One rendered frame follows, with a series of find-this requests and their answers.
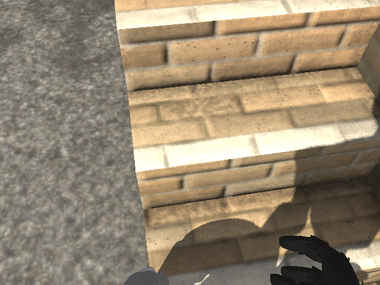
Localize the left robot thigh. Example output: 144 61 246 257
123 271 169 285

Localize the robot right hand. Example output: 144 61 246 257
270 235 363 285

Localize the left robot shin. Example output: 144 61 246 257
139 267 157 274

